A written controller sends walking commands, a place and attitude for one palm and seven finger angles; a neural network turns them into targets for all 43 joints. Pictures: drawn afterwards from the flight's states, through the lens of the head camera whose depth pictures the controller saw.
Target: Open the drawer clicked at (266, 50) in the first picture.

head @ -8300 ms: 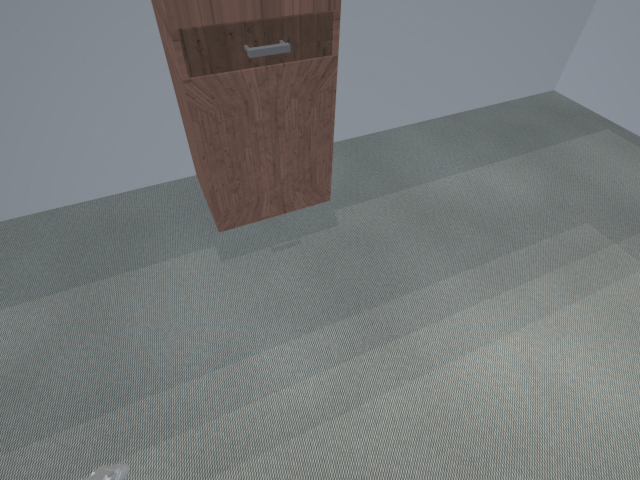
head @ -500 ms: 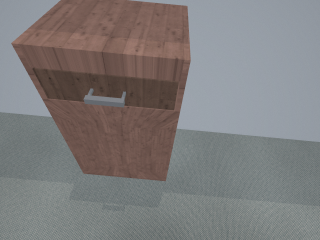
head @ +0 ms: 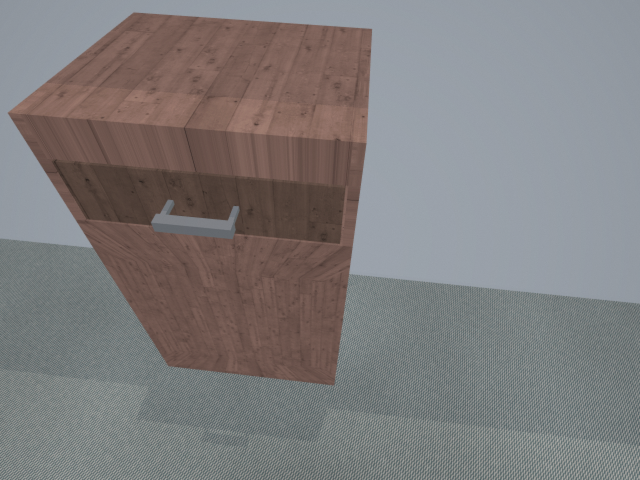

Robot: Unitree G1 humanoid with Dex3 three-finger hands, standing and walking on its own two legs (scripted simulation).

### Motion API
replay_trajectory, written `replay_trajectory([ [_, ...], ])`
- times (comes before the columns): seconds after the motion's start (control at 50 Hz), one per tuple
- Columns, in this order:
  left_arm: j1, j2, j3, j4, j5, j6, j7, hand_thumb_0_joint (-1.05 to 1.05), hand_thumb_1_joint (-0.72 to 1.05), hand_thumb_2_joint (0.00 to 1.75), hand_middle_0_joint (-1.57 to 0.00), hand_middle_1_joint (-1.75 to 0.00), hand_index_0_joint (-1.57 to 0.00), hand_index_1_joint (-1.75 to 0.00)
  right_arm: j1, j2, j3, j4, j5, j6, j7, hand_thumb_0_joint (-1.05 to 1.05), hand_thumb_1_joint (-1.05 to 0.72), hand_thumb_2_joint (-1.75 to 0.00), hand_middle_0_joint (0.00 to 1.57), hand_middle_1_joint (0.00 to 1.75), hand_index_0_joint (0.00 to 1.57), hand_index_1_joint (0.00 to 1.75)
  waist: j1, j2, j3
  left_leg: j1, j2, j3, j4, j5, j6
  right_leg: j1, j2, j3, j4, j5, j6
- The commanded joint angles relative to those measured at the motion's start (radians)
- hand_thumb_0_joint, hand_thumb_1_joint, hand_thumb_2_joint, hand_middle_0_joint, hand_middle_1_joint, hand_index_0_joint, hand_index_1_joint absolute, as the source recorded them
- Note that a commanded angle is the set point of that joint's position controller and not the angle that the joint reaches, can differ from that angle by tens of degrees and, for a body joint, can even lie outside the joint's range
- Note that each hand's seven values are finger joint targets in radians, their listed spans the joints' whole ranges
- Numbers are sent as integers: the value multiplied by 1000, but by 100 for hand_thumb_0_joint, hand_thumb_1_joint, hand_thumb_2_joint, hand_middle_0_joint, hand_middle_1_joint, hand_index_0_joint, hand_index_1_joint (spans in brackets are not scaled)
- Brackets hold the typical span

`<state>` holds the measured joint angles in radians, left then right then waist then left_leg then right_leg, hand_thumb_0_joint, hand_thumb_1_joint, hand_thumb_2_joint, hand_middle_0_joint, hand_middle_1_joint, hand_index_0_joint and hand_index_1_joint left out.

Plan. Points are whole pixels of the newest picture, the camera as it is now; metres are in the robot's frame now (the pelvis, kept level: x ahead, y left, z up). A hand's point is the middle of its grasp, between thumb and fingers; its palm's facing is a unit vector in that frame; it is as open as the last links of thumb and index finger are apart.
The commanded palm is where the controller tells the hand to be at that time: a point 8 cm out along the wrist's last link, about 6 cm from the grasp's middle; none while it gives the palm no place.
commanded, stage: come to a stop and stand still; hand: left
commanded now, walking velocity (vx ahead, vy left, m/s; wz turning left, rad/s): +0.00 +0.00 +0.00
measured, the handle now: (198, 217) +0.52 +0.25 -0.01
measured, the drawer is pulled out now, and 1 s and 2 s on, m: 0.00 0.00 0.00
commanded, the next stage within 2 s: look again from close up in 0.18 s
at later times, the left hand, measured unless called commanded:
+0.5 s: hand out of the picture -0.03 +0.18 -0.19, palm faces +0.00 -0.99 -0.15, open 7.4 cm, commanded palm none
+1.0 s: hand out of the picture +0.10 +0.26 -0.08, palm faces -0.03 -0.85 -0.52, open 7.5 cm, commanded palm +0.08 +0.28 -0.05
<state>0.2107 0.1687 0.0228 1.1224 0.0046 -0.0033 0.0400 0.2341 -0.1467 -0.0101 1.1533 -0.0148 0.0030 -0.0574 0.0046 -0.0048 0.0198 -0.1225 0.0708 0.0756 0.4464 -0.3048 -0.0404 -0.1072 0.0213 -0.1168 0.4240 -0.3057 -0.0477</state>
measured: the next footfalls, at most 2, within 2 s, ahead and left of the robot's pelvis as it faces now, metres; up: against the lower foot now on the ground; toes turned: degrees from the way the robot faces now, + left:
none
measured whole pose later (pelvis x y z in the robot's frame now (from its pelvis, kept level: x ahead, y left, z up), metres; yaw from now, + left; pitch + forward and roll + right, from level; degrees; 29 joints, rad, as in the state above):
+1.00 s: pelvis -0.04 +0.07 -0.01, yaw -1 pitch +0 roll +1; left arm 0.49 0.27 -0.08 0.17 0.20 0.09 0.22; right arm 0.40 -0.20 0.02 0.90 0.05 -0.25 -0.08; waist 0.00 -0.01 -0.04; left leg -0.30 -0.09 0.12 0.52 -0.24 0.08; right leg -0.34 -0.03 -0.02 0.65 -0.36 -0.02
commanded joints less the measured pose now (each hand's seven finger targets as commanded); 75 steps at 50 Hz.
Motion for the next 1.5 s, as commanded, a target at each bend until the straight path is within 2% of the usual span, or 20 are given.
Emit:
replay_trajectory([
  [0.0, 89, 74, -1, -10, -2, -12, 2, 0, 90, 90, -20, -30, -20, -30, 96, -71, -5, -10, 3, -13, 5, 0, -90, -90, 20, 30, 20, 30, -9, 33, 3, 43, 75, -48, -50, 415, 37, -7, -148, 113, -69, 480, 17],
  [0.24, 145, 63, -11, 10, -1, -14, 6, 0, 90, 90, -20, -30, -20, -30, 85, -79, 3, -7, 5, -12, 5, 0, -90, -90, 20, 30, 20, 30, -6, 2, 38, 56, 67, -46, -92, 348, 46, -15, -148, 119, -97, 422, 16],
  [0.26, 254, 104, -5, 34, 21, -53, 46, 0, 90, 90, -20, -30, -20, -30, -36, -113, -6, -87, 15, -30, 24, 0, -90, -90, 20, 30, 20, 30, 52, -120, 73, -134, 42, 26, 220, 244, 22, -25, -222, 228, -73, 1017, 111],
  [0.3, 254, 118, -5, -6, 18, -59, 35, 0, 90, 90, -20, -30, -20, -30, 26, -42, -2, -141, 11, -13, 28, 0, -90, -90, 20, 30, 20, 30, 2, -152, -10, -209, -27, -3, 230, -92, 60, 138, -276, 202, 14, 1340, 52],
  [0.38, 172, 95, -10, -60, 7, -43, 26, 0, 90, 90, -20, -30, -20, -30, 121, -52, -6, -115, 9, -19, 31, 0, -90, -90, 20, 30, 20, 30, -44, -65, -146, -51, -34, -9, 40, 124, 59, 96, -193, 121, 99, 862, -26],
  [0.44, 183, 37, -18, -65, 6, -18, 19, 0, 90, 90, -20, -30, -20, -30, 94, -98, -1, -120, -2, -19, 24, 0, -90, -90, 20, 30, 20, 30, -12, 40, 10, -91, 65, -102, 17, 258, 96, -86, -117, 124, 5, 195, 2],
  [0.48, 186, 40, -20, -56, 13, -12, 13, 0, 90, 90, -20, -30, -20, -30, 93, -94, 5, -117, -2, -20, 27, 0, -90, -90, 20, 30, 20, 30, -4, 129, 108, -159, 62, -128, -31, 217, 103, -118, -104, 118, 5, 87, 2],
  [0.64, 193, 32, -22, -70, 16, -1, -4, 0, 90, 90, -20, -30, -20, -30, 108, -122, -1, -137, -4, -23, 29, 0, -90, -90, 20, 30, 20, 30, 7, 49, 112, -228, 69, -216, -198, -142, 124, -102, -90, 83, 30, 15, 14],
  [0.82, 218, 75, -35, -46, 28, -19, 32, 0, 90, 90, -20, -30, -20, -30, 33, -154, 3, -186, 12, -30, 37, 0, -90, -90, 20, 30, 20, 30, 32, -29, 160, -247, 45, -114, -11, 120, 80, -163, -141, 131, -36, 147, 29],
  [0.84, -517, 369, -39, -1621, 135, -190, 56, 0, 88, 89, -20, -32, -20, -32, 77, -271, 6, -549, 72, -195, -1, 0, -90, -90, 20, 30, 20, 30, -98, 282, -406, 141, -18, -148, -82, 201, 59, -153, -17, 106, 114, 153, 3],
  [0.86, -104, 340, 5, -1340, 160, -102, 132, 0, 85, 88, -20, -33, -20, -33, -22, -210, 29, -450, 65, -308, -39, 0, -90, -90, 20, 30, 20, 30, 8, 364, -354, 166, 55, -221, -153, 180, -11, -273, -30, 62, 252, -48, 0],
  [0.9, 280, 32, -151, -1040, 140, 75, 192, 0, 81, 86, -21, -36, -21, -36, 13, -147, 3, -363, 93, -350, -44, 0, -90, -90, 20, 30, 20, 30, -18, 156, -129, -31, 38, -231, -191, -13, -13, -401, -19, 48, 308, -114, 25],
  [0.92, 120, 39, -189, -1267, 146, 54, 192, 0, 78, 85, -21, -37, -21, -37, 3, -176, -5, -434, 83, -355, -36, 0, -90, -90, 20, 30, 20, 30, -30, 116, -65, -101, 15, -217, -157, -76, 7, -371, -26, 54, 276, -66, 28],
  [1.0, 143, 169, -151, -1208, 508, 44, 277, 0, 69, 81, -22, -43, -22, -43, -51, -239, -20, -566, 11, -324, -4, 0, -90, -90, 20, 30, 20, 30, -35, -14, -44, -267, -52, -193, 24, -142, 51, -416, 7, 116, 159, -115, -9],
  [1.1, 501, 115, -129, -992, 822, 11, 316, 0, 57, 76, -22, -51, -22, -51, -174, -227, -45, -726, -1, -110, 68, 0, -90, -90, 20, 30, 20, 30, 93, -338, -1, -430, -101, -89, 114, -75, 50, -401, 14, 197, 125, -255, -32],
  [1.2, 287, 287, -1, -1271, 1010, -34, 369, 0, 46, 71, -23, -58, -23, -58, -280, -210, -43, -827, -20, 30, 98, 0, -90, -90, 20, 30, 20, 30, 144, -49, -119, -388, -110, -73, 153, -7, 61, -389, 10, 249, 195, -152, -50],
  [1.26, 80, 374, 51, -1433, 1072, -52, 441, 0, 39, 68, -24, -63, -24, -63, -241, -193, -45, -841, -49, 59, 88, 0, -90, -90, 20, 30, 20, 30, 100, 159, -270, -257, -105, -112, 242, 48, 69, -491, 26, 289, 249, -112, -60],
  [1.34, -116, 374, 12, -1551, 1051, -104, 473, 0, 29, 64, -24, -69, -24, -69, -231, -195, -35, -821, -64, 51, 63, 0, -90, -90, 20, 30, 20, 30, 17, 186, -319, -183, -115, -122, 363, 4, 77, -654, 17, 326, 237, -219, -52],
  [1.4, -109, 335, -26, -1493, 1025, -133, 454, 0, 22, 61, -25, -74, -25, -74, -232, -202, -28, -799, -71, 36, 62, 0, -90, -90, 20, 30, 20, 30, -15, 102, -248, -226, -120, -141, 390, -9, 87, -674, 20, 308, 236, -180, -43],
  [1.48, 52, 309, -25, -1326, 1007, -51, 374, 0, 13, 57, -25, -80, -25, -80, -249, -196, -21, -786, -51, 69, 73, 0, -90, -90, 20, 30, 20, 30, 38, 1, -254, -297, -120, -133, 316, 99, 91, -472, 25, 256, 242, 74, -25],
])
